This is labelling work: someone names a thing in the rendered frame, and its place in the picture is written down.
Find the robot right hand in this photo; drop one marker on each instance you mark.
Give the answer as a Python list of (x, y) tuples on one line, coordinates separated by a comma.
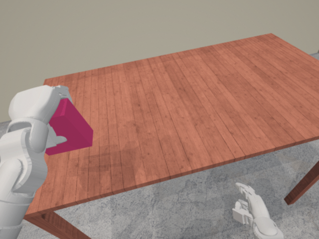
[(246, 212)]

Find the robot left forearm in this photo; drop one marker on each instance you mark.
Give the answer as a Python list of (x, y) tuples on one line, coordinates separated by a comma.
[(22, 171)]

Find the robot left hand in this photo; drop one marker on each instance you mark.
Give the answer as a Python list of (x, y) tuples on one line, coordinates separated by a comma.
[(40, 103)]

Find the robot right forearm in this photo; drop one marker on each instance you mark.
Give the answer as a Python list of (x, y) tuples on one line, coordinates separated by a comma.
[(265, 228)]

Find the sponge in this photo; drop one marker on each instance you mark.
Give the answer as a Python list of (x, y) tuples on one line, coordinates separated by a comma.
[(69, 123)]

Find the table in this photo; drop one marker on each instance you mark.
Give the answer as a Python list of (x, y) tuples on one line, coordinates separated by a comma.
[(172, 115)]

